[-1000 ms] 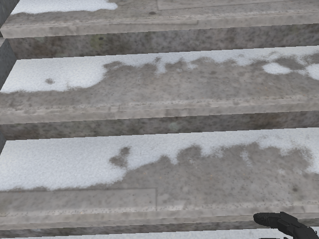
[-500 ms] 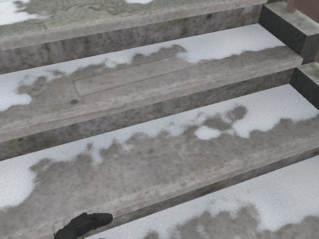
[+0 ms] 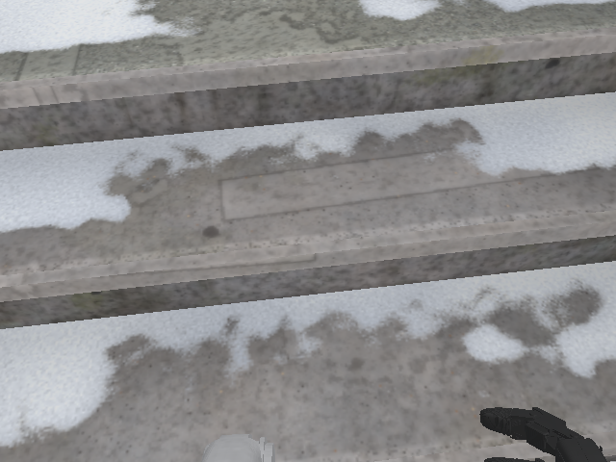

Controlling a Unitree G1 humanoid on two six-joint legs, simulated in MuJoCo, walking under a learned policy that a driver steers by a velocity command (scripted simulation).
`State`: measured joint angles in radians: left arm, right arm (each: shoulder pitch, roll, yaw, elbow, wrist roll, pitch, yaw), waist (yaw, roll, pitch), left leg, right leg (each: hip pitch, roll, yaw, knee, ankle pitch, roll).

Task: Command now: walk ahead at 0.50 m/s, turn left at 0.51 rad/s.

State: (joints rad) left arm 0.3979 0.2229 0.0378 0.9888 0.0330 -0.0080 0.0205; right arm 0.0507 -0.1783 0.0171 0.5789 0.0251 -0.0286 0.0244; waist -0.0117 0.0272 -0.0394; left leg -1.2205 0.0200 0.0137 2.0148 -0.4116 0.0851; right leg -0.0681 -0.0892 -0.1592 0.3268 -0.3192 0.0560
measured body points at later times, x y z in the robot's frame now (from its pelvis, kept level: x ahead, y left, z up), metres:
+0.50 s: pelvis +0.25 +0.03 +0.17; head +0.27 +0.07 +0.61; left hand +0.50 +0.19 +0.14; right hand +0.24 -0.18 +0.03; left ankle +0.15 +0.08 -0.58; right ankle +0.44 -0.05 -0.32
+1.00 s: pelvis +0.51 +0.12 +0.32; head +0.53 +0.10 +0.77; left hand +0.38 +0.25 +0.18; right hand +0.79 +0.08 +0.25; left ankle +0.54 +0.27 -0.28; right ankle +0.47 -0.03 -0.42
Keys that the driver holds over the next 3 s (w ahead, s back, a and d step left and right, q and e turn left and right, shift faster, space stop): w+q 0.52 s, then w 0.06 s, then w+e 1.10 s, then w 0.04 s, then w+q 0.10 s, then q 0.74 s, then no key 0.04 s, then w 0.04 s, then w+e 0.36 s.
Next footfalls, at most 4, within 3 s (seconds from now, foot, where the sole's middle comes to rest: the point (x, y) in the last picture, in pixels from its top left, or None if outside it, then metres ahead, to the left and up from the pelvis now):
0.10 left None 0.19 0.09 -0.62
0.58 right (341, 394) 0.50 -0.02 -0.46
0.96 left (153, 324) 0.56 0.28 -0.32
1.10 left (160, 379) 0.54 0.30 -0.46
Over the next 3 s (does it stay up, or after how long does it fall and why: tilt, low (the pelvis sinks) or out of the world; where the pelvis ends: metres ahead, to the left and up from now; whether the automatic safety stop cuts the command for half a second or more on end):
stays up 1.23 0.23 0.63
